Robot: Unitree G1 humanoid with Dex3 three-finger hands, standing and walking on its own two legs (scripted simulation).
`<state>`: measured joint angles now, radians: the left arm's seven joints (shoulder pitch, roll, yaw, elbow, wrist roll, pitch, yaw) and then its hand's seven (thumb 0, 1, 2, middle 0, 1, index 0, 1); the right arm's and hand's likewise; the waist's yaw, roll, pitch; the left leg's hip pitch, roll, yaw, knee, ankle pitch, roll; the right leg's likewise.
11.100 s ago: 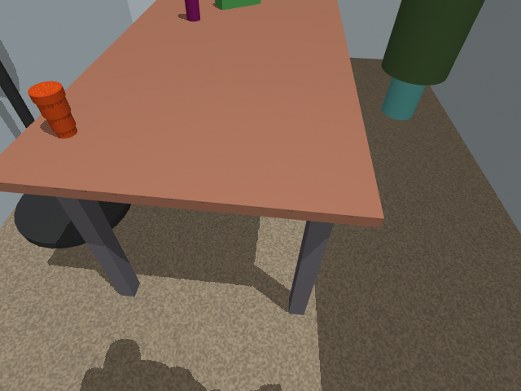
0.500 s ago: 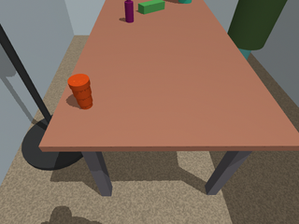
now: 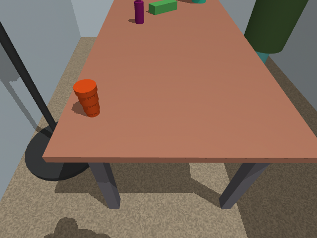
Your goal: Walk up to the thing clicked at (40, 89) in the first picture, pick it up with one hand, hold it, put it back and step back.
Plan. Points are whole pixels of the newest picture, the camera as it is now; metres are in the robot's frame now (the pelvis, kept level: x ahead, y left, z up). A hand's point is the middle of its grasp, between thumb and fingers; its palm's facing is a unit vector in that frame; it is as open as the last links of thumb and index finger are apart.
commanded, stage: stand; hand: left
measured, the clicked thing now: (89, 100) +0.57 +0.23 +0.02
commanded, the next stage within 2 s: rise first in 0.56 s
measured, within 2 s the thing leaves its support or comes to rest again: neither
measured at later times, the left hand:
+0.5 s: hand out of the picture +0.07 +0.25 -0.16, palm faces -0.02 -0.94 -0.35, open 7.4 cm
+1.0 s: hand out of the picture +0.17 +0.25 -0.10, palm faces +0.23 -0.92 -0.31, open 13.2 cm
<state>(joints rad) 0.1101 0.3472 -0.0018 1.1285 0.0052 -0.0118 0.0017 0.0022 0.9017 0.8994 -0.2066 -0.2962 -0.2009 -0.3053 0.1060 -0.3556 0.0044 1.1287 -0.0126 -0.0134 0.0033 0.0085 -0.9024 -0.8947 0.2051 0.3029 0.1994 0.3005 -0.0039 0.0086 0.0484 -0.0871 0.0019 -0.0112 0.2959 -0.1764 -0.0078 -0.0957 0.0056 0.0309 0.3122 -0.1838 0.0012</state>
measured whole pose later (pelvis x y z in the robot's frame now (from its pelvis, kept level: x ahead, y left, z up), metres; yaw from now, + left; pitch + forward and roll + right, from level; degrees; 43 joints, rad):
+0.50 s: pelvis +0.00 +0.00 +0.00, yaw +0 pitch -2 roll +0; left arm 0.12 0.35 0.00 1.13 0.01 -0.01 0.00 0.00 0.90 0.90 -0.21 -0.30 -0.20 -0.31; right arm 0.11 -0.36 0.00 1.13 -0.01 -0.01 0.00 0.01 -0.90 -0.89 0.21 0.30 0.20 0.30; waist 0.00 0.00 0.05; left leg -0.09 0.00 -0.01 0.30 -0.18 -0.01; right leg -0.09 0.01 0.03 0.30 -0.18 0.00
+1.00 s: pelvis -0.01 +0.00 -0.01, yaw +1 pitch +2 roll +0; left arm 0.15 0.28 0.13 0.67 -0.05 -0.07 0.06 0.00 0.21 0.31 -0.09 -0.08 -0.08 -0.09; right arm 0.13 -0.27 -0.09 0.79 0.05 -0.09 -0.06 0.01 -0.22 -0.30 0.07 0.08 0.06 0.08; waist 0.01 0.01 -0.01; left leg -0.24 0.00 -0.02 0.43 -0.23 0.00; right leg -0.23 0.00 0.02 0.43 -0.23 0.00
